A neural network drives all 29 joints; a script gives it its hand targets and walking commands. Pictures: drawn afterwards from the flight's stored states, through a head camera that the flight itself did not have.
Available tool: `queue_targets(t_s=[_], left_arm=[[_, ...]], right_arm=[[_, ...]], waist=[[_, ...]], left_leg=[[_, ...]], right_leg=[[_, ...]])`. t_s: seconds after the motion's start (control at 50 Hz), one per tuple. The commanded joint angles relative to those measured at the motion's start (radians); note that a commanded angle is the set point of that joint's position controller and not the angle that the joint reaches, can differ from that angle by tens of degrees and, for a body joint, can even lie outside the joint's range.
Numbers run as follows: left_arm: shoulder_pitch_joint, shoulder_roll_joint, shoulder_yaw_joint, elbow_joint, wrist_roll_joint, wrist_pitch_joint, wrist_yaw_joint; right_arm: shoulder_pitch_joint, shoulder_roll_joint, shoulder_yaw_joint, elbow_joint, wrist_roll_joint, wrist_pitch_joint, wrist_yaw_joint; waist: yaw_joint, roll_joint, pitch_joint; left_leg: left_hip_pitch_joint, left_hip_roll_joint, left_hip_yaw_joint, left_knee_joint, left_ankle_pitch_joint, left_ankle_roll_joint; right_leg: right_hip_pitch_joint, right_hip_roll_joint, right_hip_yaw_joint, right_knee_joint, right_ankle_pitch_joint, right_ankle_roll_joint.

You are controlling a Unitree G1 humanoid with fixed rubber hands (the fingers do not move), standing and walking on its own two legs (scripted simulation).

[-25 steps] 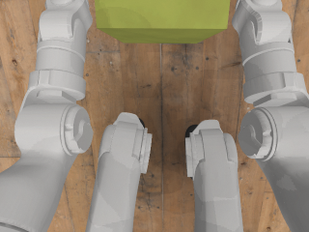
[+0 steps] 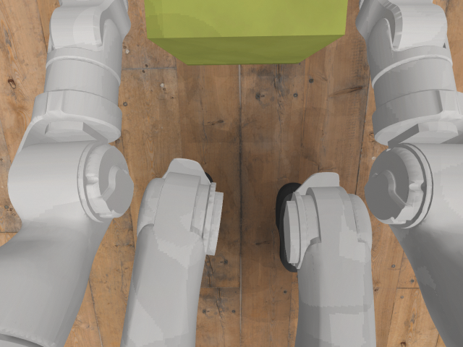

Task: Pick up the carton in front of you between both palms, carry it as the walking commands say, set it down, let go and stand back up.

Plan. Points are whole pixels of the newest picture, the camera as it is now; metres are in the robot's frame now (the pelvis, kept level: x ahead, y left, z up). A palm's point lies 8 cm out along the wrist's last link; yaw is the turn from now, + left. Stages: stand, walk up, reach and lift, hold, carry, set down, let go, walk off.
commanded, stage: set down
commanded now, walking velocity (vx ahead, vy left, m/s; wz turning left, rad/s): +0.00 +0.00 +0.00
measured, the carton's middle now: out of the picture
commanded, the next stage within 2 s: let go in 1.84 s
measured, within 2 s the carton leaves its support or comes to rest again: neither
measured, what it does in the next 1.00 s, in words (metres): stands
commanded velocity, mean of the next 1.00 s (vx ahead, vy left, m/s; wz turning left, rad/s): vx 0.00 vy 0.00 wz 0.00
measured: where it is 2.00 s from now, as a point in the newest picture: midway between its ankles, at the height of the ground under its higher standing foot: (242, 235)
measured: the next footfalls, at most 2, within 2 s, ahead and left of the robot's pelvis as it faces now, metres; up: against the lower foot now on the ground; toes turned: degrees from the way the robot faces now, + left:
none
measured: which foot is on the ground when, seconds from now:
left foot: down 0.00-1.00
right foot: down 0.00-1.00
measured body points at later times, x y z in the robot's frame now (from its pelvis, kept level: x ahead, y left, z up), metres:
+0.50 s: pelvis +0.00 +0.00 -0.01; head +0.38 +0.02 +0.22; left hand +0.56 +0.21 -0.19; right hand +0.59 -0.11 -0.19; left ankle +0.11 +0.12 -0.34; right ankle +0.10 -0.11 -0.34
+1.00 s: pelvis +0.00 +0.00 +0.01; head +0.37 +0.02 +0.26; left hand +0.58 +0.24 -0.13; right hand +0.61 -0.14 -0.13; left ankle +0.11 +0.12 -0.34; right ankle +0.10 -0.11 -0.34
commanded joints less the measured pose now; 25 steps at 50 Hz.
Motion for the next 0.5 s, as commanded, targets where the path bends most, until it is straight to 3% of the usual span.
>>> queue_targets(t_s=[0.0, 0.24, 0.4, 0.48], left_arm=[[-0.52, -0.793, -0.282, -0.022, -0.063, -0.011, -0.248], [-0.406, -0.678, -0.184, 0.063, 0.013, 0.009, -0.256], [-0.355, -0.646, -0.17, 0.086, 0.027, 0.003, -0.261], [-0.317, -0.527, -0.136, 0.076, 0.039, -0.025, -0.227]], right_arm=[[-0.469, 0.786, 0.247, -0.015, 0.049, -0.002, 0.234], [-0.365, 0.663, 0.177, 0.081, -0.013, 0.022, 0.246], [-0.319, 0.64, 0.17, 0.084, -0.022, 0.016, 0.251], [-0.305, 0.52, 0.154, 0.056, -0.03, -0.01, 0.219]], waist=[[0.023, -0.031, -0.864], [0.012, -0.032, -0.647], [0.012, -0.031, -0.604], [0.017, -0.03, -0.646]], left_leg=[[0.395, -0.029, 0.047, -0.161, 0.251, 0.039], [0.333, -0.021, 0.034, -0.153, 0.137, 0.047], [0.352, -0.015, 0.033, -0.127, 0.172, 0.046], [0.403, -0.006, 0.042, -0.113, 0.225, 0.023]], right_leg=[[0.34, 0.0, -0.056, -0.173, 0.208, -0.054], [0.313, -0.01, -0.036, -0.175, 0.125, -0.058], [0.342, -0.017, -0.031, -0.157, 0.169, -0.05], [0.388, -0.027, -0.037, -0.144, 0.215, -0.028]])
